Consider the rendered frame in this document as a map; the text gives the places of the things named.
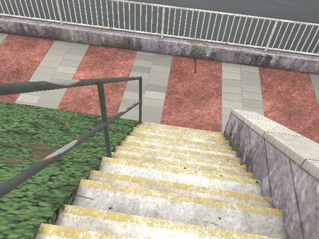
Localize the stairs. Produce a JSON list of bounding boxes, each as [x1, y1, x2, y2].
[[35, 121, 286, 239]]

